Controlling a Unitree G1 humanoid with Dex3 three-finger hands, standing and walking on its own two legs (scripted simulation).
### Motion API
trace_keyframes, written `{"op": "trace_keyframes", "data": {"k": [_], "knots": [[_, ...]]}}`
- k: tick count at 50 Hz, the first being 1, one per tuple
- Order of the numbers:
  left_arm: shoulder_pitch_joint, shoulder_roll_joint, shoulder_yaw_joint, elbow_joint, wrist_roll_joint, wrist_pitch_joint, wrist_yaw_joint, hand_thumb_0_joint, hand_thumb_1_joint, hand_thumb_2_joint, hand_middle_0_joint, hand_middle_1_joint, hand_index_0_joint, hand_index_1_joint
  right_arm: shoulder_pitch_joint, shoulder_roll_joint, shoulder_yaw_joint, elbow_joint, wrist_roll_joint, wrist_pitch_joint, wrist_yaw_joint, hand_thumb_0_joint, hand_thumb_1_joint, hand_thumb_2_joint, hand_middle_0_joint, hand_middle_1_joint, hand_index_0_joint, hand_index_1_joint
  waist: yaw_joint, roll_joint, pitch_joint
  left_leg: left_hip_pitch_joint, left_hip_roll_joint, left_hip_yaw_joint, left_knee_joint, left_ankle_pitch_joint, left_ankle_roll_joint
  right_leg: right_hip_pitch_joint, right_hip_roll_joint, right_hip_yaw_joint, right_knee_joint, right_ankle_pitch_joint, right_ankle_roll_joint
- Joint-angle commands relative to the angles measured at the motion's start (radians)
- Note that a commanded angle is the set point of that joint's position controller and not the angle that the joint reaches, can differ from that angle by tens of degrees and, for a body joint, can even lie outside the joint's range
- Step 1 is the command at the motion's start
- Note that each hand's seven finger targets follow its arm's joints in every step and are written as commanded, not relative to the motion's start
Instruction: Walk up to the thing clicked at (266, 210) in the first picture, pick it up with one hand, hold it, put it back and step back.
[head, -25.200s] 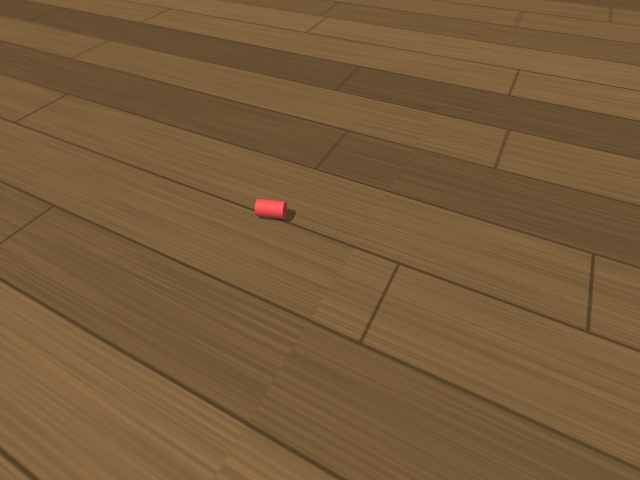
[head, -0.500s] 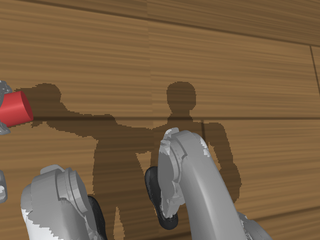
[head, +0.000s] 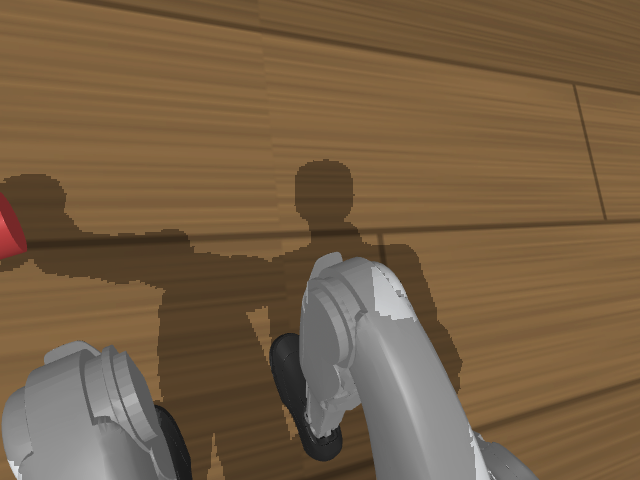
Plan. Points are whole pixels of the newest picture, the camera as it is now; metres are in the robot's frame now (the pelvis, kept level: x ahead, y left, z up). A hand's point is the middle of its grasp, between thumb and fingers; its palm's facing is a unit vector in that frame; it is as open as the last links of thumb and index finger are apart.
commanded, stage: rest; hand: left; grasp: from above
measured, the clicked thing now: out of the picture +0.46 +0.31 -0.24
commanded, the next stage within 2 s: open in 0.74 s
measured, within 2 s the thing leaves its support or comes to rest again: rests again in 1.28 s
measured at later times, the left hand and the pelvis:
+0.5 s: hand out of the picture +0.46 +0.30 -0.23, palm faces -0.44 -0.13 -0.89, open 10.3 cm; pelvis +0.00 +0.00 +0.00, yaw -1 degrees
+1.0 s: hand out of the picture +0.46 +0.31 -0.23, palm faces -0.45 -0.11 -0.89, open 10.4 cm; pelvis -0.01 +0.00 +0.00, yaw -3 degrees
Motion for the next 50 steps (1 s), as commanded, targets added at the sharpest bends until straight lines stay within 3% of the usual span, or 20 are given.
{"op": "trace_keyframes", "data": {"k": [1, 5, 10, 12, 18, 20, 22, 24, 26, 28, 30, 34, 36, 38, 39, 42, 44, 47, 50], "knots": [[-0.294, 0.224, -0.006, -0.091, -0.014, 0.003, 0.040, 0.000, 0.795, 0.672, -1.149, -0.460, -1.139, -0.469, 0.212, -0.298, -0.071, 0.011, -0.002, -0.012, 0.004, 0.000, -0.893, -0.898, 0.201, 0.300, 0.200, 0.300, -0.049, 0.424, -0.645, 0.504, -0.019, 0.036, -0.256, 0.236, -0.028, 0.348, 0.061, -0.039, -0.195, 0.239, -0.008], [-0.288, 0.281, 0.024, -0.114, -0.021, 0.001, 0.050, 0.000, 0.765, 0.650, -1.134, -0.433, -1.122, -0.445, 0.219, -0.312, -0.070, 0.008, 0.004, -0.018, 0.002, 0.000, -0.893, -0.898, 0.201, 0.300, 0.200, 0.300, -0.034, 0.432, -0.667, 0.500, -0.019, 0.039, -0.255, 0.255, -0.025, 0.395, 0.065, -0.034, -0.209, 0.255, -0.009], [-0.308, 0.274, 0.006, -0.087, -0.008, -0.004, 0.055, 0.000, 0.784, 0.620, -1.138, -0.439, -1.133, -0.444, 0.205, -0.315, -0.054, -0.006, -0.003, -0.031, 0.011, 0.000, -0.894, -0.899, 0.201, 0.300, 0.200, 0.300, -0.060, 0.432, -0.618, 0.478, -0.017, 0.030, -0.250, 0.202, -0.025, 0.359, 0.064, -0.040, -0.203, 0.217, -0.010], [-0.286, 0.289, 0.015, -0.086, -0.009, 0.000, 0.060, 0.000, 0.788, 0.654, -1.160, -0.420, -1.144, -0.437, 0.201, -0.315, -0.050, -0.003, -0.003, -0.030, 0.011, 0.000, -0.894, -0.899, 0.201, 0.300, 0.200, 0.300, -0.045, 0.426, -0.639, 0.485, -0.015, 0.030, -0.252, 0.215, -0.026, 0.377, 0.068, -0.041, -0.206, 0.227, -0.010], [-0.279, 0.286, 0.007, -0.082, -0.013, 0.007, 0.066, 0.000, 0.816, 0.683, -1.177, -0.455, -1.162, -0.470, 0.199, -0.321, -0.045, -0.006, -0.007, -0.039, 0.021, 0.000, -0.897, -0.901, 0.200, 0.300, 0.200, 0.300, -0.051, 0.470, -0.629, 0.519, -0.009, 0.015, -0.256, 0.250, -0.035, 0.370, 0.070, -0.051, -0.191, 0.254, -0.011], [-0.282, 0.281, 0.003, -0.087, -0.021, 0.009, 0.067, 0.000, 0.820, 0.676, -1.181, -0.441, -1.166, -0.457, 0.193, -0.320, -0.038, -0.006, -0.008, -0.038, 0.021, 0.000, -0.895, -0.900, 0.200, 0.300, 0.200, 0.300, -0.055, 0.475, -0.647, 0.532, -0.007, 0.008, -0.261, 0.265, -0.037, 0.376, 0.072, -0.057, -0.193, 0.265, -0.010], [-0.294, 0.257, -0.018, -0.063, -0.021, 0.010, 0.061, 0.000, 0.834, 0.649, -1.178, -0.454, -1.171, -0.461, 0.196, -0.318, -0.028, -0.009, -0.015, -0.042, 0.028, 0.000, -0.897, -0.900, 0.200, 0.300, 0.200, 0.300, -0.084, 0.465, -0.610, 0.520, -0.006, 0.007, -0.251, 0.256, -0.035, 0.373, 0.071, -0.058, -0.189, 0.267, -0.007], [-0.303, 0.274, -0.013, -0.059, -0.024, 0.010, 0.058, 0.000, 0.826, 0.667, -1.192, -0.433, -1.175, -0.450, 0.192, -0.327, -0.026, -0.013, -0.010, -0.046, 0.030, 0.000, -0.898, -0.901, 0.200, 0.300, 0.200, 0.300, -0.081, 0.456, -0.577, 0.507, -0.006, 0.000, -0.259, 0.230, -0.035, 0.345, 0.067, -0.061, -0.189, 0.242, -0.009], [-0.294, 0.317, 0.010, -0.090, -0.026, 0.004, 0.066, 0.000, 0.812, 0.674, -1.189, -0.427, -1.169, -0.448, 0.193, -0.337, -0.028, -0.017, -0.008, -0.043, 0.024, 0.000, -0.897, -0.901, 0.200, 0.300, 0.200, 0.300, -0.057, 0.478, -0.619, 0.527, -0.006, 0.004, -0.268, 0.244, -0.037, 0.381, 0.071, -0.057, -0.199, 0.248, -0.012], [-0.287, 0.261, -0.020, -0.042, -0.022, 0.004, 0.066, 0.000, 0.838, 0.662, -1.195, -0.432, -1.180, -0.448, 0.189, -0.325, -0.013, -0.017, -0.017, -0.046, 0.030, 0.000, -0.896, -0.901, 0.200, 0.301, 0.200, 0.300, -0.084, 0.451, -0.588, 0.511, -0.004, -0.002, -0.258, 0.246, -0.037, 0.367, 0.070, -0.067, -0.193, 0.255, -0.007], [-0.300, 0.246, -0.043, -0.030, -0.024, -0.001, 0.059, 0.000, 0.850, 0.680, -1.196, -0.467, -1.184, -0.479, 0.183, -0.324, -0.007, -0.021, -0.018, -0.051, 0.036, 0.000, -0.897, -0.901, 0.200, 0.300, 0.200, 0.300, -0.101, 0.432, -0.559, 0.492, -0.004, -0.002, -0.248, 0.223, -0.033, 0.362, 0.073, -0.067, -0.197, 0.245, -0.002], [-0.311, 0.296, -0.028, -0.047, -0.032, -0.005, 0.068, 0.000, 0.860, 0.668, -1.217, -0.441, -1.201, -0.458, 0.184, -0.346, -0.005, -0.021, -0.013, -0.059, 0.033, 0.000, -0.900, -0.902, 0.200, 0.300, 0.200, 0.300, -0.084, 0.465, -0.564, 0.506, -0.002, -0.013, -0.270, 0.219, -0.037, 0.368, 0.073, -0.068, -0.206, 0.234, -0.006], [-0.299, 0.265, -0.055, -0.014, -0.026, -0.004, 0.064, 0.000, 0.873, 0.661, -1.228, -0.436, -1.213, -0.452, 0.178, -0.335, 0.010, -0.031, -0.016, -0.060, 0.035, 0.000, -0.899, -0.902, 0.200, 0.300, 0.200, 0.300, -0.098, 0.431, -0.544, 0.488, -0.002, -0.010, -0.259, 0.207, -0.033, 0.368, 0.077, -0.071, -0.205, 0.229, -0.004], [-0.312, 0.291, -0.051, -0.028, -0.029, -0.010, 0.069, 0.000, 0.844, 0.671, -1.203, -0.452, -1.189, -0.468, 0.181, -0.342, 0.014, -0.032, -0.015, -0.061, 0.034, 0.000, -0.900, -0.902, 0.200, 0.300, 0.200, 0.300, -0.096, 0.432, -0.578, 0.493, -0.002, -0.010, -0.257, 0.224, -0.032, 0.405, 0.081, -0.067, -0.213, 0.248, -0.003], [-0.303, 0.274, -0.070, 0.003, -0.025, -0.006, 0.067, 0.000, 0.849, 0.668, -1.201, -0.466, -1.190, -0.478, 0.171, -0.338, 0.023, -0.042, -0.018, -0.065, 0.036, 0.000, -0.901, -0.902, 0.200, 0.300, 0.200, 0.300, -0.104, 0.416, -0.552, 0.473, -0.002, -0.007, -0.246, 0.203, -0.028, 0.395, 0.079, -0.063, -0.208, 0.238, -0.001], [-0.316, 0.291, -0.067, 0.000, -0.038, -0.010, 0.074, 0.000, 0.845, 0.667, -1.212, -0.443, -1.195, -0.460, 0.171, -0.345, 0.027, -0.039, -0.013, -0.068, 0.033, 0.000, -0.902, -0.903, 0.200, 0.300, 0.200, 0.300, -0.101, 0.400, -0.538, 0.441, -0.002, -0.010, -0.248, 0.180, -0.023, 0.396, 0.081, -0.068, -0.225, 0.218, 0.001], [-0.307, 0.275, -0.076, 0.012, -0.036, -0.009, 0.071, 0.000, 0.685, 0.623, -1.052, -0.423, -1.035, -0.445, 0.171, -0.345, 0.031, -0.043, -0.016, -0.072, 0.035, 0.000, -0.893, -0.900, 0.201, 0.301, 0.201, 0.301, -0.103, 0.405, -0.520, 0.456, 0.000, -0.018, -0.256, 0.181, -0.029, 0.380, 0.081, -0.072, -0.216, 0.218, 0.000], [-0.331, 0.293, -0.085, -0.030, -0.035, -0.011, 0.076, 0.000, 0.445, 0.574, -0.812, -0.428, -0.795, -0.446, 0.165, -0.350, 0.033, -0.047, -0.012, -0.073, 0.031, 0.000, -0.891, -0.900, 0.201, 0.301, 0.201, 0.301, -0.097, 0.436, -0.573, 0.492, 0.006, -0.025, -0.259, 0.212, -0.034, 0.409, 0.088, -0.074, -0.215, 0.246, -0.002], [-0.317, 0.264, -0.099, -0.003, -0.042, -0.008, 0.078, 0.000, 0.205, 0.556, -0.650, -0.444, -0.635, -0.460, 0.163, -0.353, 0.037, -0.052, -0.015, -0.080, 0.039, 0.000, -0.890, -0.899, 0.201, 0.301, 0.201, 0.301, -0.110, 0.416, -0.518, 0.473, 0.007, -0.034, -0.265, 0.194, -0.036, 0.379, 0.086, -0.085, -0.211, 0.228, 0.000]]}}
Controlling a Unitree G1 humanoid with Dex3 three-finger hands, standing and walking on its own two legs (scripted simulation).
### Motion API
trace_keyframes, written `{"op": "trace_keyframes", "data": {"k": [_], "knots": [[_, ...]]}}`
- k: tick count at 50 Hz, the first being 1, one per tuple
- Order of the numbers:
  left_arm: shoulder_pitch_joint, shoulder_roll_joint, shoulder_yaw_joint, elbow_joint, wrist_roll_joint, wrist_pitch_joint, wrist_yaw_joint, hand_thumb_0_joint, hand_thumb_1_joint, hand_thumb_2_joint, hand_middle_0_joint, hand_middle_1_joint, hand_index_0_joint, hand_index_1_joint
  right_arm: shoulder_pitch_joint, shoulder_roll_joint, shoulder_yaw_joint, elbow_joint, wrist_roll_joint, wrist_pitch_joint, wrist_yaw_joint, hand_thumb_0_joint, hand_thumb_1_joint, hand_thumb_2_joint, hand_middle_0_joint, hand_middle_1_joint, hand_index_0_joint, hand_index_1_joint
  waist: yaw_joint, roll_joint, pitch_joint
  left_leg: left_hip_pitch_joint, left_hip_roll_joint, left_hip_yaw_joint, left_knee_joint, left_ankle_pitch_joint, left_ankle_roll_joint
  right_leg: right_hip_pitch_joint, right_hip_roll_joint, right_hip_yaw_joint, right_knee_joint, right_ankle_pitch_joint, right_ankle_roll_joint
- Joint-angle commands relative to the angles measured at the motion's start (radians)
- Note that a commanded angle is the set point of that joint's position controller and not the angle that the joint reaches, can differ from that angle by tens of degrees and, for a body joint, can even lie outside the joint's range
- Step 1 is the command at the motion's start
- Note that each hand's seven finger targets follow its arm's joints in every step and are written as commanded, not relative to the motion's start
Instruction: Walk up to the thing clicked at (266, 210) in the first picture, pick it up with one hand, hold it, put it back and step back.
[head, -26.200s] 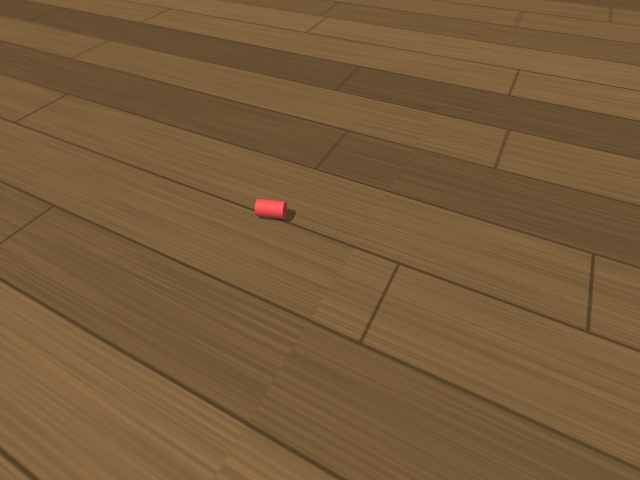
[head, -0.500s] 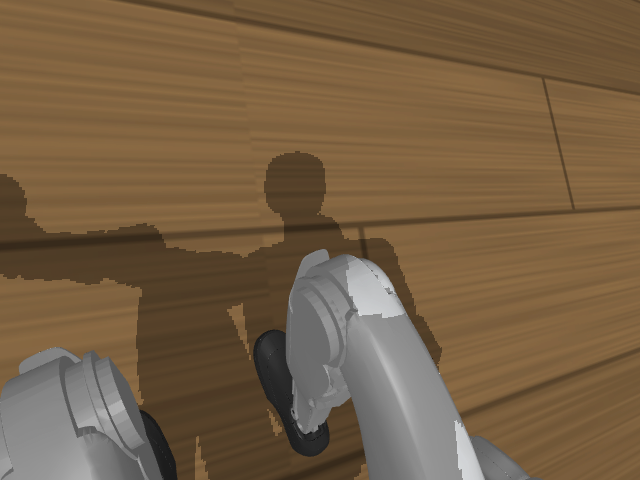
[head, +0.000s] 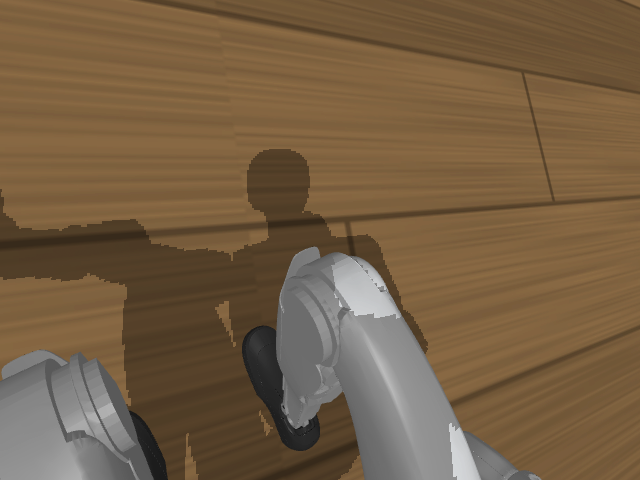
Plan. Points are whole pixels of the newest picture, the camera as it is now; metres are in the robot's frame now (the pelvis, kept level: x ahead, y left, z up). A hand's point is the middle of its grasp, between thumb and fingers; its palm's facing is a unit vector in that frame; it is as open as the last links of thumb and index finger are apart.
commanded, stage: open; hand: left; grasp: from above
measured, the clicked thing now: out of the picture +0.46 +0.33 -0.26
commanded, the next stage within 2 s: withdraw in 0.78 s
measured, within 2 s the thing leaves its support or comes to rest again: rests again in 0.28 s
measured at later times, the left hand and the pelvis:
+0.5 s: hand out of the picture +0.46 +0.32 -0.24, palm faces -0.42 -0.14 -0.89, open 12.5 cm; pelvis +0.00 +0.00 +0.00, yaw +0 degrees
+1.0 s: hand out of the picture +0.46 +0.32 -0.23, palm faces -0.41 -0.14 -0.90, open 13.2 cm; pelvis +0.00 +0.00 +0.00, yaw +0 degrees
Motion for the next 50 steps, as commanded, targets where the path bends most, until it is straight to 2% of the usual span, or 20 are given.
{"op": "trace_keyframes", "data": {"k": [1, 3, 10, 13, 15, 20, 23, 24, 26, 30, 31, 32, 34, 36, 37, 44, 45, 47, 49, 50], "knots": [[-0.267, 0.164, -0.011, -0.115, -0.013, -0.001, 0.039, 0.000, 0.125, 0.569, -0.624, -0.459, -0.609, -0.475, 0.194, -0.330, -0.092, 0.007, 0.009, -0.010, -0.003, 0.000, -0.889, -0.899, 0.201, 0.301, 0.201, 0.301, -0.074, 0.488, -0.589, 0.467, 0.001, 0.014, -0.284, 0.194, -0.043, 0.319, 0.061, -0.045, -0.178, 0.200, -0.017], [-0.280, 0.180, -0.004, -0.127, -0.017, 0.001, 0.042, 0.000, -0.017, 0.600, -0.557, -0.482, -0.537, -0.504, 0.192, -0.331, -0.091, 0.008, 0.010, -0.015, -0.004, 0.000, -0.891, -0.900, 0.201, 0.301, 0.201, 0.301, -0.069, 0.494, -0.603, 0.478, 0.003, 0.013, -0.284, 0.197, -0.043, 0.328, 0.063, -0.042, -0.181, 0.206, -0.017], [-0.268, 0.224, 0.027, -0.147, -0.003, 0.015, 0.059, 0.000, -0.152, 0.691, -0.423, -0.618, -0.409, -0.632, 0.182, -0.334, -0.090, 0.003, 0.008, -0.022, 0.001, 0.000, -0.890, -0.900, 0.201, 0.301, 0.201, 0.301, -0.053, 0.534, -0.630, 0.489, 0.004, 0.023, -0.289, 0.203, -0.046, 0.348, 0.066, -0.039, -0.182, 0.212, -0.020], [-0.249, 0.212, 0.031, -0.118, -0.001, 0.031, 0.060, 0.000, -0.207, 0.732, -0.376, -0.662, -0.361, -0.677, 0.177, -0.336, -0.093, 0.002, 0.009, -0.024, 0.005, 0.000, -0.892, -0.901, 0.201, 0.301, 0.201, 0.301, -0.057, 0.537, -0.603, 0.487, 0.005, 0.021, -0.286, 0.202, -0.048, 0.327, 0.062, -0.038, -0.172, 0.213, -0.020], [-0.251, 0.243, 0.058, -0.153, -0.002, 0.035, 0.066, 0.000, -0.230, 0.755, -0.356, -0.673, -0.339, -0.690, 0.178, -0.340, -0.097, -0.001, 0.010, -0.021, 0.007, 0.000, -0.890, -0.901, 0.201, 0.301, 0.201, 0.301, -0.042, 0.557, -0.631, 0.497, 0.006, 0.016, -0.297, 0.215, -0.052, 0.337, 0.062, -0.039, -0.171, 0.218, -0.023], [-0.226, 0.216, 0.060, -0.144, -0.025, 0.054, 0.040, 0.000, -0.300, 0.806, -0.293, -0.740, -0.277, -0.756, 0.197, -0.329, -0.104, -0.003, 0.013, -0.017, 0.012, 0.000, -0.892, -0.901, 0.201, 0.301, 0.201, 0.301, -0.054, 0.518, -0.639, 0.474, 0.001, 0.032, -0.275, 0.247, -0.040, 0.372, 0.066, -0.035, -0.188, 0.247, -0.019], [-0.221, 0.198, 0.052, -0.145, -0.048, 0.050, 0.020, 0.000, -0.309, 0.815, -0.281, -0.753, -0.266, -0.768, 0.203, -0.328, -0.109, 0.009, 0.017, -0.013, 0.011, 0.000, -0.892, -0.902, 0.201, 0.301, 0.201, 0.301, -0.055, 0.505, -0.626, 0.449, 0.000, 0.035, -0.272, 0.235, -0.035, 0.370, 0.064, -0.031, -0.195, 0.234, -0.020], [-0.219, 0.189, 0.045, -0.141, -0.051, 0.049, 0.008, 0.000, -0.319, 0.825, -0.269, -0.767, -0.255, -0.781, 0.216, -0.322, -0.102, 0.006, 0.015, -0.013, 0.013, 0.000, -0.891, -0.901, 0.201, 0.301, 0.201, 0.301, -0.070, 0.477, -0.619, 0.446, -0.001, 0.038, -0.264, 0.247, -0.032, 0.384, 0.063, -0.032, -0.201, 0.244, -0.015], [-0.218, 0.195, 0.039, -0.178, -0.060, 0.038, -0.007, 0.000, -0.357, 0.860, -0.238, -0.806, -0.223, -0.821, 0.214, -0.323, -0.107, 0.007, 0.024, -0.009, 0.007, 0.000, -0.891, -0.901, 0.201, 0.301, 0.201, 0.301, -0.052, 0.481, -0.644, 0.459, 0.000, 0.034, -0.269, 0.240, -0.034, 0.393, 0.064, -0.029, -0.203, 0.237, -0.018], [-0.229, 0.194, 0.022, -0.209, -0.056, 0.017, -0.023, 0.000, -0.355, 0.866, -0.228, -0.825, -0.217, -0.836, 0.214, -0.323, -0.103, 0.010, 0.024, -0.002, 0.004, 0.000, -0.890, -0.901, 0.201, 0.301, 0.201, 0.301, -0.055, 0.516, -0.662, 0.508, 0.003, 0.026, -0.271, 0.276, -0.044, 0.392, 0.061, -0.034, -0.190, 0.256, -0.021], [-0.229, 0.215, 0.033, -0.228, -0.055, 0.011, -0.019, 0.000, -0.372, 0.884, -0.214, -0.842, -0.202, -0.854, 0.215, -0.328, -0.106, 0.008, 0.027, 0.002, 0.000, 0.000, -0.891, -0.901, 0.201, 0.301, 0.201, 0.301, -0.043, 0.532, -0.679, 0.518, 0.003, 0.026, -0.277, 0.286, -0.047, 0.398, 0.063, -0.034, -0.190, 0.259, -0.024], [-0.225, 0.202, 0.028, -0.201, -0.048, 0.009, -0.019, 0.000, -0.374, 0.890, -0.215, -0.840, -0.201, -0.854, 0.215, -0.329, -0.103, 0.004, 0.024, 0.004, -0.001, 0.000, -0.891, -0.901, 0.201, 0.301, 0.201, 0.301, -0.053, 0.521, -0.650, 0.496, 0.000, 0.029, -0.265, 0.273, -0.046, 0.384, 0.062, -0.035, -0.191, 0.251, -0.025], [-0.217, 0.239, 0.052, -0.241, -0.043, -0.001, -0.005, 0.000, -0.392, 0.911, -0.200, -0.850, -0.184, -0.865, 0.216, -0.328, -0.105, 0.012, 0.027, 0.012, -0.007, 0.000, -0.888, -0.900, 0.201, 0.301, 0.201, 0.301, -0.023, 0.557, -0.706, 0.525, 0.000, 0.035, -0.283, 0.289, -0.048, 0.414, 0.066, -0.031, -0.194, 0.261, -0.027], [-0.221, 0.206, 0.029, -0.188, -0.029, -0.003, 0.000, 0.000, -0.373, 0.901, -0.200, -0.857, -0.190, -0.866, 0.211, -0.322, -0.094, 0.006, 0.018, 0.010, -0.003, 0.000, -0.885, -0.898, 0.201, 0.301, 0.201, 0.301, -0.057, 0.523, -0.625, 0.480, 0.000, 0.038, -0.272, 0.253, -0.043, 0.375, 0.066, -0.036, -0.193, 0.239, -0.021], [-0.211, 0.225, 0.044, -0.200, -0.026, -0.003, 0.009, 0.000, -0.388, 0.922, -0.190, -0.869, -0.177, -0.882, 0.204, -0.325, -0.099, 0.009, 0.021, 0.013, -0.006, 0.000, -0.886, -0.899, 0.201, 0.301, 0.201, 0.301, -0.031, 0.528, -0.661, 0.484, -0.001, 0.041, -0.277, 0.251, -0.042, 0.395, 0.071, -0.031, -0.199, 0.238, -0.025], [-0.238, 0.204, 0.035, -0.140, -0.009, 0.002, 0.036, 0.000, -0.375, 0.988, -0.180, -0.929, -0.169, -0.940, 0.192, -0.332, -0.097, -0.003, 0.016, 0.005, -0.008, 0.000, -0.883, -0.897, 0.201, 0.301, 0.201, 0.301, -0.063, 0.482, -0.589, 0.449, 0.002, 0.020, -0.289, 0.188, -0.039, 0.323, 0.065, -0.043, -0.189, 0.189, -0.022], [-0.236, 0.203, 0.032, -0.136, -0.010, 0.007, 0.035, 0.000, -0.393, 0.908, -0.168, -0.905, -0.175, -0.896, 0.196, -0.332, -0.100, -0.001, 0.015, 0.002, -0.009, 0.000, -0.898, -0.899, 0.201, 0.300, 0.201, 0.300, -0.064, 0.488, -0.586, 0.449, 0.001, 0.023, -0.289, 0.178, -0.038, 0.328, 0.065, -0.039, -0.192, 0.182, -0.022], [-0.274, 0.228, 0.046, -0.206, -0.011, 0.014, 0.035, 0.000, -0.398, 0.900, -0.169, -0.894, -0.172, -0.890, 0.207, -0.348, -0.118, -0.008, 0.014, -0.005, -0.009, 0.000, -0.899, -0.900, 0.201, 0.300, 0.201, 0.300, -0.056, 0.532, -0.634, 0.497, 0.002, 0.031, -0.293, 0.198, -0.040, 0.339, 0.064, -0.030, -0.195, 0.196, -0.023], [-0.291, 0.282, 0.099, -0.288, -0.010, 0.023, 0.048, 0.000, -0.403, 0.904, -0.170, -0.886, -0.170, -0.886, 0.220, -0.342, -0.123, -0.004, 0.015, -0.008, -0.006, 0.000, -0.899, -0.901, 0.201, 0.300, 0.201, 0.300, -0.026, 0.578, -0.703, 0.536, 0.002, 0.032, -0.301, 0.228, -0.046, 0.360, 0.058, -0.027, -0.190, 0.219, -0.024], [-0.258, 0.246, 0.088, -0.281, -0.012, 0.034, 0.044, 0.000, -0.408, 0.906, -0.171, -0.880, -0.169, -0.882, 0.218, -0.337, -0.133, -0.006, 0.015, -0.010, 0.000, 0.000, -0.901, -0.902, 0.201, 0.300, 0.201, 0.300, -0.027, 0.590, -0.710, 0.554, 0.003, 0.035, -0.295, 0.240, -0.050, 0.352, 0.056, -0.023, -0.182, 0.231, -0.025]]}}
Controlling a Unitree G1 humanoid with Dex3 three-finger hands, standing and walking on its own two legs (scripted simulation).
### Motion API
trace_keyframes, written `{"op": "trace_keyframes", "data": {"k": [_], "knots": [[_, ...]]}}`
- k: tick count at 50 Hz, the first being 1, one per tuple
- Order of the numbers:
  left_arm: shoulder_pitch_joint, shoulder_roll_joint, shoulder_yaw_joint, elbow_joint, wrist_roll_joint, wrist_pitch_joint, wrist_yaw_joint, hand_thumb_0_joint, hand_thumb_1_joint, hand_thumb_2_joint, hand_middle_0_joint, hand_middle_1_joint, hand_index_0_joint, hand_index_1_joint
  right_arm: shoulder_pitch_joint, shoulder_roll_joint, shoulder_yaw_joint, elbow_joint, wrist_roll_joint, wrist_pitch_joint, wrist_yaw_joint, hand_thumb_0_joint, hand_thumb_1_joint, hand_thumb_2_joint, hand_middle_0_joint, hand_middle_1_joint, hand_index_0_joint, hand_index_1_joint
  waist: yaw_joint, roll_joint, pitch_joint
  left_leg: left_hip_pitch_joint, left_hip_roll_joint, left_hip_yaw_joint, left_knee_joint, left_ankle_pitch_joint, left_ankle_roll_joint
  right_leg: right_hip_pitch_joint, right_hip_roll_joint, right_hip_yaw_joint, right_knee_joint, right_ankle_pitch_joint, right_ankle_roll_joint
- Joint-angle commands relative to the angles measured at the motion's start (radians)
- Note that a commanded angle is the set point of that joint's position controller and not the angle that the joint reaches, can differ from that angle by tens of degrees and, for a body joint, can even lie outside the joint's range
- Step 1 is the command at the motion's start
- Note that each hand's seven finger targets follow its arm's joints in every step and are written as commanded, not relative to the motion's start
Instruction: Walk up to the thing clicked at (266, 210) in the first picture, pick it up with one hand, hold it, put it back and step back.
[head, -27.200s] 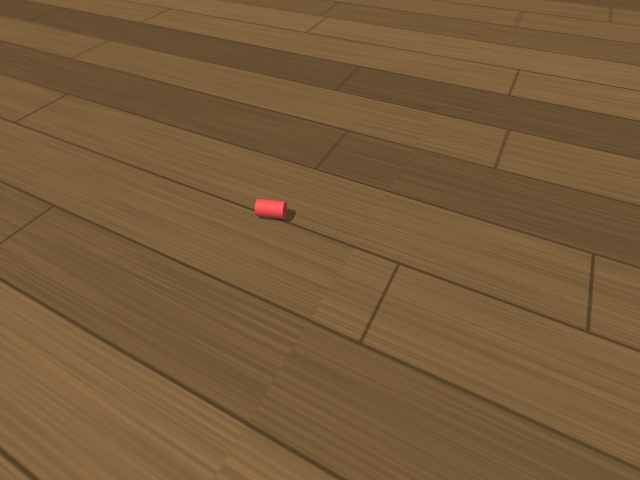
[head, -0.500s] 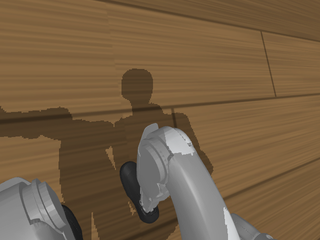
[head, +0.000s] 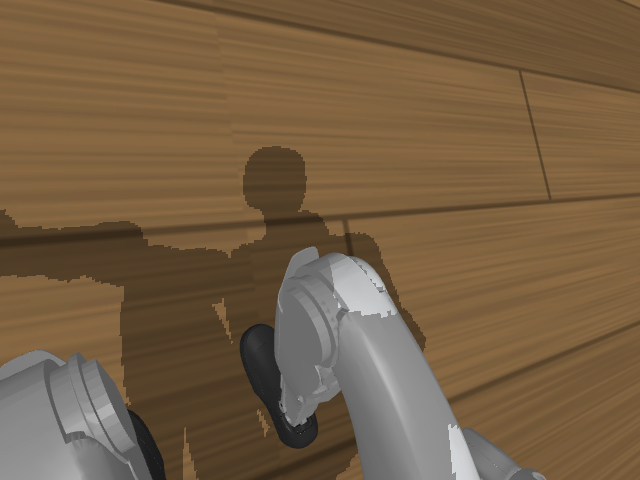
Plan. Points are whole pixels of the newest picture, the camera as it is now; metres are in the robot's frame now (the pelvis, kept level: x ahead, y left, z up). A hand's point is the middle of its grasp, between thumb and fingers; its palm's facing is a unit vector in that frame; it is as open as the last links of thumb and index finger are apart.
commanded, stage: withdraw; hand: left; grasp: from above
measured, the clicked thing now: out of the picture +0.48 +0.33 -0.26
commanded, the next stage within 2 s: home in 0.74 s
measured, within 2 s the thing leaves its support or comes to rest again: neither
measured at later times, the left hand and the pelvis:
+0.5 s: hand out of the picture +0.40 +0.32 -0.06, palm faces -0.50 -0.14 -0.86, open 13.4 cm; pelvis -0.01 -0.01 +0.07, yaw +9 degrees
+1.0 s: hand out of the picture +0.47 +0.34 -0.09, palm faces -0.29 -0.10 -0.95, open 13.0 cm; pelvis +0.00 +0.00 +0.04, yaw +7 degrees
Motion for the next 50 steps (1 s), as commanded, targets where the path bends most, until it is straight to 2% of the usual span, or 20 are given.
{"op": "trace_keyframes", "data": {"k": [1, 2, 3, 5, 8, 11, 12, 13, 15, 18, 21, 23, 28, 31, 34, 38, 43, 45, 47, 50], "knots": [[-0.286, 0.250, 0.057, -0.253, -0.023, 0.025, 0.051, 0.000, -0.407, 0.905, -0.169, -0.878, -0.166, -0.879, 0.219, -0.322, -0.128, 0.028, 0.009, -0.009, 0.004, 0.000, -0.900, -0.902, 0.201, 0.300, 0.201, 0.300, -0.016, 0.628, -0.745, 0.586, 0.003, 0.036, -0.300, 0.263, -0.057, 0.348, 0.048, -0.028, -0.167, 0.240, -0.029], [-0.282, 0.226, 0.039, -0.289, -0.027, 0.033, 0.043, 0.000, -0.411, 0.908, -0.170, -0.873, -0.165, -0.878, 0.205, -0.326, -0.146, 0.025, 0.014, -0.012, 0.008, 0.000, -0.902, -0.903, 0.201, 0.300, 0.201, 0.300, -0.001, 0.675, -0.766, 0.620, 0.006, 0.034, -0.311, 0.253, -0.067, 0.318, 0.046, -0.023, -0.153, 0.224, -0.034], [-0.252, 0.240, 0.067, -0.344, -0.047, 0.042, 0.038, 0.000, -0.425, 0.917, -0.167, -0.874, -0.158, -0.882, 0.205, -0.321, -0.169, 0.034, 0.023, -0.009, 0.011, 0.000, -0.904, -0.904, 0.201, 0.301, 0.201, 0.300, 0.038, 0.717, -0.822, 0.659, 0.005, 0.032, -0.330, 0.280, -0.074, 0.319, 0.046, -0.024, -0.152, 0.235, -0.039], [-0.217, 0.222, 0.087, -0.431, -0.068, 0.074, 0.008, 0.000, -0.421, 0.915, -0.169, -0.861, -0.158, -0.870, 0.219, -0.308, -0.206, 0.034, 0.039, 0.001, 0.020, 0.000, -0.902, -0.904, 0.201, 0.300, 0.200, 0.300, 0.072, 0.767, -0.889, 0.717, 0.000, 0.040, -0.347, 0.336, -0.085, 0.293, 0.035, -0.015, -0.147, 0.248, -0.043], [-0.102, 0.113, 0.039, -0.525, -0.115, 0.130, -0.062, 0.000, -0.423, 0.914, -0.184, -0.837, -0.166, -0.855, 0.210, -0.284, -0.251, 0.045, 0.079, 0.040, 0.028, 0.000, -0.905, -0.907, 0.200, 0.300, 0.200, 0.300, 0.134, 0.774, -0.955, 0.728, -0.009, 0.076, -0.385, 0.394, -0.080, 0.312, 0.039, 0.016, -0.186, 0.269, -0.051], [-0.035, 0.013, -0.025, -0.593, -0.172, 0.176, -0.158, 0.000, -0.431, 0.927, -0.182, -0.845, -0.161, -0.866, 0.207, -0.264, -0.283, 0.033, 0.123, 0.088, 0.021, 0.000, -0.908, -0.908, 0.200, 0.301, 0.200, 0.301, 0.164, 0.647, -0.950, 0.650, -0.016, 0.107, -0.433, 0.329, -0.050, 0.350, 0.048, 0.050, -0.264, 0.239, -0.052], [-0.044, -0.075, -0.089, -0.620, -0.194, 0.184, -0.198, 0.000, -0.422, 0.922, -0.183, -0.841, -0.163, -0.861, 0.226, -0.247, -0.289, 0.041, 0.132, 0.107, 0.018, 0.000, -0.907, -0.908, 0.200, 0.301, 0.200, 0.301, 0.143, 0.605, -0.934, 0.627, -0.021, 0.110, -0.456, 0.293, -0.045, 0.367, 0.045, 0.058, -0.289, 0.221, -0.052], [-0.013, -0.074, -0.078, -0.622, -0.204, 0.194, -0.230, 0.000, -0.418, 0.921, -0.179, -0.848, -0.162, -0.865, 0.238, -0.256, -0.307, 0.031, 0.138, 0.122, 0.011, 0.000, -0.905, -0.906, 0.200, 0.300, 0.200, 0.300, 0.139, 0.546, -0.932, 0.624, -0.022, 0.110, -0.462, 0.299, -0.040, 0.388, 0.045, 0.064, -0.301, 0.234, -0.050], [-0.040, -0.181, -0.167, -0.651, -0.244, 0.205, -0.300, 0.000, -0.406, 0.921, -0.194, -0.846, -0.175, -0.866, 0.268, -0.229, -0.313, 0.050, 0.157, 0.155, -0.007, 0.000, -0.904, -0.907, 0.200, 0.301, 0.200, 0.301, 0.101, 0.399, -0.877, 0.561, -0.028, 0.107, -0.482, 0.240, -0.019, 0.429, 0.048, 0.072, -0.351, 0.212, -0.044], [-0.037, -0.200, -0.189, -0.633, -0.296, 0.191, -0.383, 0.000, -0.385, 0.907, -0.222, -0.824, -0.199, -0.848, 0.257, -0.214, -0.319, 0.033, 0.171, 0.179, -0.047, 0.000, -0.905, -0.907, 0.200, 0.301, 0.200, 0.301, 0.095, 0.207, -0.789, 0.443, -0.044, 0.133, -0.485, 0.182, 0.003, 0.517, 0.044, 0.106, -0.414, 0.157, -0.037], [-0.078, -0.202, -0.188, -0.577, -0.295, 0.146, -0.427, 0.000, -0.398, 0.927, -0.202, -0.865, -0.184, -0.885, 0.241, -0.203, -0.302, 0.021, 0.171, 0.189, -0.095, 0.000, -0.902, -0.905, 0.200, 0.300, 0.200, 0.300, 0.089, 0.110, -0.673, 0.357, -0.060, 0.156, -0.471, 0.125, 0.005, 0.502, 0.033, 0.130, -0.466, 0.068, -0.040], [-0.116, -0.128, -0.159, -0.548, -0.255, 0.106, -0.422, 0.000, -0.403, 0.931, -0.199, -0.872, -0.181, -0.892, 0.221, -0.196, -0.293, 0.020, 0.167, 0.191, -0.122, 0.000, -0.902, -0.904, 0.200, 0.300, 0.200, 0.300, 0.121, 0.121, -0.676, 0.360, -0.067, 0.169, -0.469, 0.099, -0.003, 0.499, 0.030, 0.147, -0.464, 0.009, -0.047], [-0.222, -0.051, -0.133, -0.503, -0.154, -0.006, -0.334, 0.000, -0.418, 0.942, -0.176, -0.897, -0.163, -0.910, 0.158, -0.155, -0.260, 0.017, 0.150, 0.193, -0.158, 0.000, -0.897, -0.901, 0.200, 0.300, 0.200, 0.300, 0.145, 0.242, -0.735, 0.380, -0.074, 0.184, -0.462, 0.019, -0.013, 0.453, 0.033, 0.179, -0.427, -0.094, -0.046], [-0.284, -0.062, -0.140, -0.434, -0.093, -0.027, -0.262, 0.000, -0.460, 0.970, -0.132, -0.937, -0.124, -0.945, 0.153, -0.154, -0.255, 0.025, 0.139, 0.187, -0.161, 0.000, -0.895, -0.899, 0.200, 0.300, 0.200, 0.300, 0.127, 0.349, -0.772, 0.455, -0.074, 0.177, -0.466, 0.030, -0.023, 0.383, 0.033, 0.169, -0.384, -0.079, -0.055], [-0.336, -0.060, -0.124, -0.362, -0.072, -0.033, -0.188, 0.000, -0.485, 0.986, -0.107, -0.958, -0.101, -0.964, 0.170, -0.173, -0.254, 0.045, 0.121, 0.176, -0.167, 0.000, -0.894, -0.898, 0.200, 0.300, 0.200, 0.300, 0.100, 0.380, -0.777, 0.489, -0.075, 0.158, -0.468, 0.032, -0.027, 0.324, 0.027, 0.135, -0.364, -0.068, -0.055], [-0.412, -0.019, -0.097, -0.358, -0.043, 0.000, -0.117, 0.000, -0.487, 0.978, -0.123, -0.952, -0.116, -0.959, 0.204, -0.197, -0.258, 0.070, 0.105, 0.158, -0.167, 0.000, -0.901, -0.900, 0.200, 0.300, 0.200, 0.300, 0.099, 0.469, -0.865, 0.589, -0.068, 0.151, -0.463, 0.105, -0.033, 0.287, 0.013, 0.095, -0.315, 0.032, -0.052], [-0.422, -0.022, -0.074, -0.448, -0.083, 0.065, -0.110, 0.000, -0.363, 0.935, -0.229, -0.844, -0.226, -0.844, 0.261, -0.213, -0.282, 0.086, 0.103, 0.146, -0.150, 0.000, -0.881, -0.894, 0.199, 0.299, 0.199, 0.299, 0.094, 0.552, -1.030, 0.726, -0.055, 0.135, -0.465, 0.262, -0.039, 0.323, -0.001, 0.073, -0.267, 0.196, -0.044], [-0.359, 0.019, -0.040, -0.493, -0.111, 0.098, -0.118, 0.000, -0.203, 1.006, -0.267, -0.730, -0.239, -0.756, 0.274, -0.218, -0.300, 0.081, 0.116, 0.155, -0.147, 0.000, -0.881, -0.894, 0.200, 0.299, 0.199, 0.299, 0.143, 0.578, -1.119, 0.777, -0.054, 0.136, -0.494, 0.306, -0.044, 0.372, -0.001, 0.080, -0.273, 0.228, -0.053], [-0.307, 0.021, -0.019, -0.534, -0.145, 0.133, -0.142, 0.000, -0.157, 0.944, -0.251, -0.670, -0.226, -0.693, 0.297, -0.217, -0.318, 0.071, 0.129, 0.167, -0.140, 0.000, -0.884, -0.895, 0.199, 0.299, 0.199, 0.299, 0.172, 0.591, -1.165, 0.814, -0.052, 0.130, -0.532, 0.344, -0.051, 0.401, -0.006, 0.088, -0.286, 0.247, -0.059], [-0.258, -0.027, -0.019, -0.555, -0.215, 0.176, -0.210, 0.000, -0.020, 0.833, -0.219, -0.535, -0.201, -0.551, 0.316, -0.203, -0.334, 0.071, 0.151, 0.186, -0.132, 0.000, -0.889, -0.896, 0.199, 0.299, 0.199, 0.299, 0.183, 0.540, -1.136, 0.806, -0.051, 0.125, -0.562, 0.347, -0.044, 0.424, 0.001, 0.098, -0.335, 0.230, -0.057]]}}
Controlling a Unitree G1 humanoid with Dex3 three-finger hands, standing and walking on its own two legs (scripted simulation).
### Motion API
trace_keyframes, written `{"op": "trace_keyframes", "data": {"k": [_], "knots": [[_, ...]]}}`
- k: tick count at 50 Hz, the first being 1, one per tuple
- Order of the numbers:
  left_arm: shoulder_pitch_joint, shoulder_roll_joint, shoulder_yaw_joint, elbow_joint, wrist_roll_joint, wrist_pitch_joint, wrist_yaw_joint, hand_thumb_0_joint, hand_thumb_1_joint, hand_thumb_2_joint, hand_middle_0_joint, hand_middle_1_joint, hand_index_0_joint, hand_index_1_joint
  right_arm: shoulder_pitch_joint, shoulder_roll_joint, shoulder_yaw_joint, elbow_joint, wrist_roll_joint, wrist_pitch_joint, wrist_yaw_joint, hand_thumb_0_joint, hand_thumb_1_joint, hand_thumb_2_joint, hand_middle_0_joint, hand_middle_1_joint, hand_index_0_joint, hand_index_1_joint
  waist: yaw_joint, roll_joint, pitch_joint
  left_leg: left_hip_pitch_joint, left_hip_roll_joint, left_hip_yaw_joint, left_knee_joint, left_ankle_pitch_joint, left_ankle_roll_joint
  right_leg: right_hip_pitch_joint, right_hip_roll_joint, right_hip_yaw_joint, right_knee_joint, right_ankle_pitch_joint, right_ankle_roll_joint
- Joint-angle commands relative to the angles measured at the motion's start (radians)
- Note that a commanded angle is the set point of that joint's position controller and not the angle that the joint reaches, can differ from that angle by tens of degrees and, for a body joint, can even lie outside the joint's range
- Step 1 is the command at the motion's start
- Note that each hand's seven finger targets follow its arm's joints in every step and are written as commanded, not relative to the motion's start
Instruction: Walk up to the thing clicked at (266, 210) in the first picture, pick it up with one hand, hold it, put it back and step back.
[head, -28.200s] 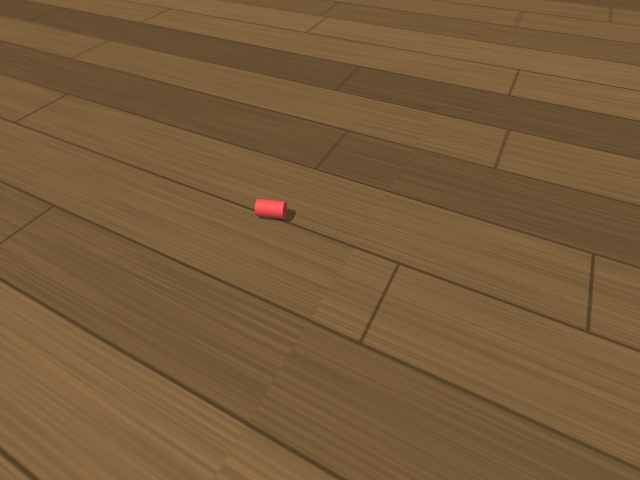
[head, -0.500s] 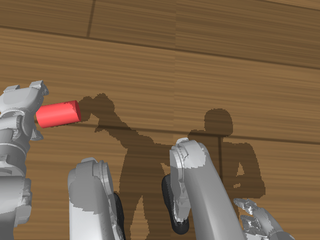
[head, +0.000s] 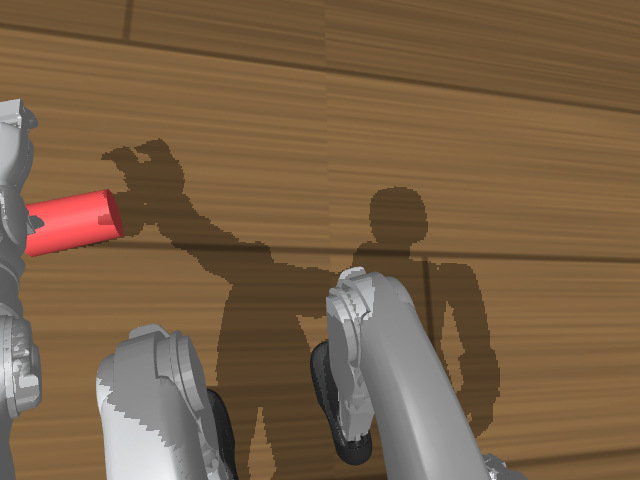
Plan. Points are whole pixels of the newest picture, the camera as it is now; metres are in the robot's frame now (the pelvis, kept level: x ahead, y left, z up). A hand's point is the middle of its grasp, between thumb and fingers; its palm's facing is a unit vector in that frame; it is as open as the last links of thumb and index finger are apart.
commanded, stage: home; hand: left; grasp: from above
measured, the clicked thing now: (71, 222) +0.52 +0.27 -0.31
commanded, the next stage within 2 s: none
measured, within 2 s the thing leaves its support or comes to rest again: neither
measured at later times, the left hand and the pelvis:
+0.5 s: hand out of the picture +0.32 +0.24 +0.07, palm faces -0.19 -0.72 -0.67, open 7.6 cm; pelvis +0.00 -0.01 +0.18, yaw +4 degrees
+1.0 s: hand out of the picture +0.24 +0.20 +0.27, palm faces +0.17 -0.96 -0.24, open 7.4 cm; pelvis +0.06 +0.00 +0.34, yaw +6 degrees
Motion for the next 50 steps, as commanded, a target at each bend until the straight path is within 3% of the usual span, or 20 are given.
{"op": "trace_keyframes", "data": {"k": [1, 2, 3, 4, 5, 6, 7, 8, 9, 11, 12, 15, 18, 21, 25, 27, 28, 32, 43, 50], "knots": [[-0.272, 0.252, 0.053, -0.218, -0.117, 0.072, -0.049, 0.000, 0.041, 0.828, -0.215, -0.512, -0.199, -0.527, 0.241, -0.303, -0.133, -0.033, 0.040, 0.012, -0.006, 0.000, -0.890, -0.897, 0.199, 0.299, 0.199, 0.299, 0.058, 0.358, -0.882, 0.744, -0.020, -0.028, -0.379, 0.302, -0.043, 0.436, 0.029, -0.028, -0.263, 0.250, -0.052], [-0.251, 0.273, 0.077, -0.295, -0.156, 0.075, -0.073, 0.000, 0.114, 0.850, -0.218, -0.506, -0.202, -0.520, 0.226, -0.297, -0.135, -0.059, 0.046, 0.018, -0.006, 0.000, -0.890, -0.897, 0.200, 0.300, 0.199, 0.300, 0.083, 0.338, -0.898, 0.734, -0.020, -0.013, -0.389, 0.301, -0.036, 0.487, 0.036, -0.022, -0.287, 0.245, -0.052], [-0.167, 0.244, 0.077, -0.279, -0.190, 0.085, -0.102, 0.000, 0.165, 0.851, -0.216, -0.491, -0.201, -0.504, 0.223, -0.292, -0.138, -0.073, 0.055, 0.023, -0.005, 0.000, -0.891, -0.897, 0.200, 0.300, 0.199, 0.300, 0.092, 0.282, -0.893, 0.701, -0.024, -0.001, -0.396, 0.300, -0.026, 0.556, 0.038, -0.014, -0.317, 0.257, -0.047], [-0.054, 0.175, 0.057, -0.238, -0.228, 0.098, -0.138, 0.000, 0.245, 0.885, -0.221, -0.490, -0.207, -0.503, 0.227, -0.285, -0.135, -0.087, 0.064, 0.028, -0.003, 0.000, -0.891, -0.897, 0.200, 0.299, 0.199, 0.299, 0.080, 0.198, -0.828, 0.662, -0.026, -0.004, -0.415, 0.289, -0.019, 0.583, 0.038, -0.012, -0.346, 0.254, -0.040], [-0.009, 0.153, 0.046, -0.308, -0.273, 0.104, -0.177, 0.000, 0.294, 0.887, -0.220, -0.480, -0.207, -0.492, 0.212, -0.285, -0.134, -0.105, 0.074, 0.033, -0.004, 0.000, -0.892, -0.897, 0.200, 0.299, 0.199, 0.299, 0.085, 0.151, -0.816, 0.647, -0.025, 0.000, -0.433, 0.287, -0.012, 0.620, 0.040, -0.006, -0.370, 0.259, -0.036], [0.045, 0.083, 0.003, -0.349, -0.320, 0.114, -0.214, 0.000, 0.374, 0.861, -0.210, -0.426, -0.200, -0.435, 0.225, -0.264, -0.134, -0.082, 0.084, 0.040, -0.007, 0.000, -0.894, -0.898, 0.200, 0.300, 0.199, 0.300, 0.091, 0.135, -0.803, 0.629, -0.028, 0.006, -0.453, 0.269, -0.008, 0.656, 0.042, 0.000, -0.400, 0.262, -0.035], [0.110, 0.041, -0.009, -0.395, -0.369, 0.121, -0.250, 0.000, 0.454, 0.904, -0.216, -0.425, -0.207, -0.433, 0.221, -0.258, -0.134, -0.097, 0.090, 0.043, -0.011, 0.000, -0.894, -0.898, 0.200, 0.299, 0.199, 0.299, 0.087, 0.101, -0.774, 0.614, -0.027, 0.006, -0.476, 0.264, -0.005, 0.691, 0.043, 0.004, -0.430, 0.268, -0.033], [0.100, 0.072, 0.009, -0.539, -0.417, 0.120, -0.277, 0.000, 0.534, 0.907, -0.213, -0.404, -0.206, -0.410, 0.211, -0.261, -0.144, -0.118, 0.101, 0.045, -0.018, 0.000, -0.895, -0.898, 0.200, 0.300, 0.200, 0.300, 0.106, 0.093, -0.805, 0.627, -0.028, 0.014, -0.489, 0.264, -0.002, 0.742, 0.044, 0.013, -0.461, 0.278, -0.033], [0.171, 0.066, 0.018, -0.574, -0.458, 0.129, -0.300, 0.000, 0.614, 0.938, -0.217, -0.394, -0.211, -0.400, 0.198, -0.259, -0.149, -0.134, 0.107, 0.047, -0.028, 0.000, -0.896, -0.899, 0.200, 0.300, 0.200, 0.300, 0.120, 0.058, -0.793, 0.633, -0.027, 0.018, -0.509, 0.249, -0.001, 0.782, 0.043, 0.019, -0.495, 0.271, -0.031], [0.277, -0.013, -0.013, -0.687, -0.545, 0.133, -0.340, 0.000, 0.774, 0.906, -0.204, -0.329, -0.202, -0.330, 0.162, -0.245, -0.148, -0.153, 0.117, 0.047, -0.046, 0.000, -0.899, -0.899, 0.200, 0.300, 0.200, 0.300, 0.121, 0.029, -0.729, 0.654, -0.020, 0.010, -0.556, 0.231, -0.004, 0.801, 0.042, 0.023, -0.536, 0.255, -0.029], [0.285, -0.001, -0.002, -0.766, -0.574, 0.130, -0.348, 0.000, 0.854, 0.903, -0.201, -0.304, -0.201, -0.304, 0.150, -0.237, -0.149, -0.166, 0.118, 0.045, -0.056, 0.000, -0.900, -0.900, 0.200, 0.300, 0.200, 0.300, 0.127, 0.024, -0.726, 0.665, -0.020, 0.013, -0.573, 0.210, -0.004, 0.829, 0.043, 0.029, -0.561, 0.234, -0.029], [0.320, -0.003, 0.040, -0.939, -0.648, 0.122, -0.338, 0.000, 0.900, 0.900, -0.200, -0.299, -0.200, -0.299, 0.098, -0.214, -0.156, -0.192, 0.130, 0.039, -0.082, 0.000, -0.900, -0.900, 0.200, 0.300, 0.200, 0.300, 0.160, 0.063, -0.736, 0.762, -0.016, 0.005, -0.644, 0.159, -0.013, 0.858, 0.037, 0.045, -0.622, 0.175, -0.035], [0.407, -0.097, 0.002, -0.972, -0.677, 0.130, -0.301, 0.000, 0.900, 0.900, -0.200, -0.299, -0.200, -0.299, 0.047, -0.187, -0.145, -0.186, 0.144, 0.024, -0.109, 0.000, -0.900, -0.900, 0.200, 0.300, 0.200, 0.300, 0.153, 0.114, -0.647, 0.862, -0.009, -0.014, -0.749, 0.105, -0.022, 0.831, 0.033, 0.053, -0.676, 0.136, -0.035], [0.470, -0.127, 0.009, -1.018, -0.719, 0.165, -0.271, 0.000, 0.899, 0.899, -0.200, -0.298, -0.200, -0.298, 0.023, -0.192, -0.151, -0.185, 0.155, 0.006, -0.136, 0.000, -0.899, -0.900, 0.200, 0.300, 0.200, 0.300, 0.169, 0.175, -0.636, 1.016, 0.001, -0.046, -0.864, 0.088, -0.039, 0.855, 0.030, 0.050, -0.728, 0.125, -0.036], [0.617, -0.227, -0.037, -1.042, -0.842, 0.230, -0.272, 0.000, 0.901, 0.922, -0.205, -0.316, -0.204, -0.317, -0.039, -0.184, -0.140, -0.194, 0.163, -0.024, -0.170, 0.000, -0.898, -0.900, 0.200, 0.300, 0.200, 0.300, 0.158, 0.108, -0.547, 1.101, 0.000, -0.078, -0.970, 0.016, -0.036, 0.914, 0.032, 0.044, -0.826, 0.086, -0.027], [0.656, -0.215, -0.023, -1.112, -0.908, 0.256, -0.278, 0.000, 0.906, 0.922, -0.205, -0.315, -0.204, -0.316, -0.065, -0.182, -0.133, -0.216, 0.166, -0.036, -0.188, 0.000, -0.899, -0.900, 0.200, 0.300, 0.200, 0.300, 0.175, 0.113, -0.552, 1.161, -0.003, -0.083, -1.021, -0.009, -0.033, 0.976, 0.034, 0.053, -0.879, 0.073, -0.024], [0.700, -0.239, -0.045, -1.116, -0.942, 0.270, -0.283, 0.000, 0.903, 0.907, -0.202, -0.304, -0.201, -0.305, -0.078, -0.173, -0.126, -0.224, 0.167, -0.044, -0.195, 0.000, -0.899, -0.900, 0.200, 0.300, 0.200, 0.300, 0.166, 0.090, -0.522, 1.166, -0.004, -0.078, -1.039, -0.020, -0.030, 1.002, 0.035, 0.057, -0.914, 0.059, -0.022], [0.788, -0.256, -0.032, -1.199, -1.061, 0.305, -0.288, 0.000, 0.900, 0.901, -0.200, -0.301, -0.200, -0.301, -0.101, -0.150, -0.106, -0.251, 0.168, -0.072, -0.224, 0.000, -0.901, -0.899, 0.200, 0.299, 0.200, 0.299, 0.161, 0.065, -0.437, 1.208, -0.012, -0.050, -1.112, -0.019, -0.023, 1.115, 0.035, 0.078, -1.033, 0.040, -0.019], [1.159, -0.340, 0.025, -1.396, -1.222, 0.428, -0.294, 0.000, 0.900, 0.900, -0.200, -0.300, -0.200, -0.300, -0.034, -0.103, -0.066, -0.310, 0.176, -0.103, -0.296, 0.000, -0.901, -0.899, 0.200, 0.299, 0.200, 0.299, 0.197, 0.051, -0.357, 1.504, -0.012, -0.029, -1.335, 0.274, -0.032, 1.460, 0.038, 0.071, -1.279, 0.259, -0.021], [1.402, -0.391, 0.017, -1.563, -1.270, 0.485, -0.317, 0.000, 0.900, 0.900, -0.200, -0.301, -0.200, -0.301, 0.016, -0.085, -0.065, -0.347, 0.165, -0.135, -0.331, 0.000, -0.901, -0.899, 0.199, 0.299, 0.199, 0.299, 0.210, 0.042, -0.278, 1.646, -0.010, -0.019, -1.458, 0.427, -0.042, 1.623, 0.049, 0.048, -1.403, 0.377, -0.021]]}}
